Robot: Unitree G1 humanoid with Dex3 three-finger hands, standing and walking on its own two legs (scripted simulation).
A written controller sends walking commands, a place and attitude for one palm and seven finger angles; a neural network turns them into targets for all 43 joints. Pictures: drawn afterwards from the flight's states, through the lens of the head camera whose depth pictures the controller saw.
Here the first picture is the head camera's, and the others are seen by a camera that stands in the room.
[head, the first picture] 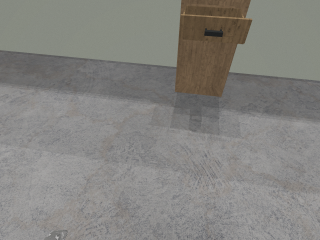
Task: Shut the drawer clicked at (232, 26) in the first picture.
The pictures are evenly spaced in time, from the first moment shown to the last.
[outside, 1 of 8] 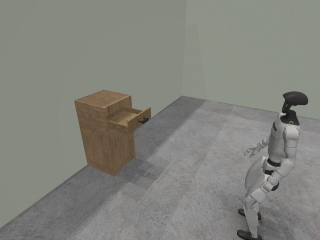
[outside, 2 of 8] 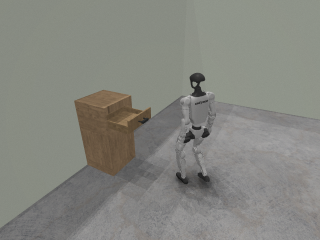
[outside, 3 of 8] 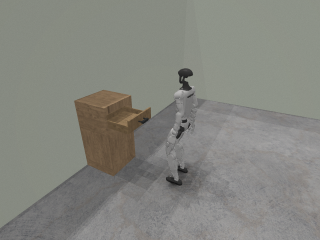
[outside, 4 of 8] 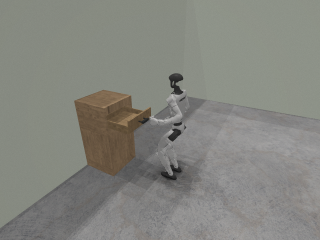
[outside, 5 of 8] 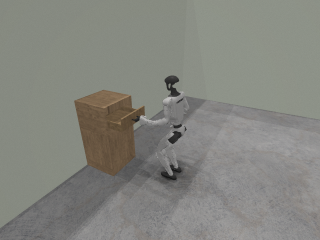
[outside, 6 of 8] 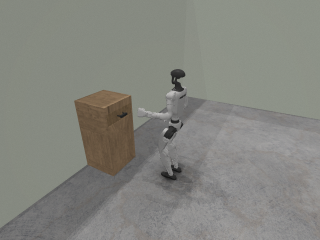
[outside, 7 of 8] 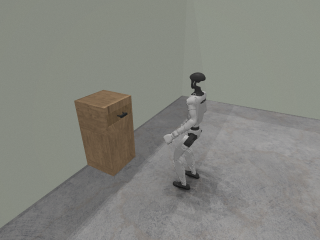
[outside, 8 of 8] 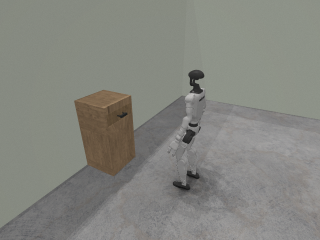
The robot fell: no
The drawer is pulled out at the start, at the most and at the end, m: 0.29 0.29 0.00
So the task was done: yes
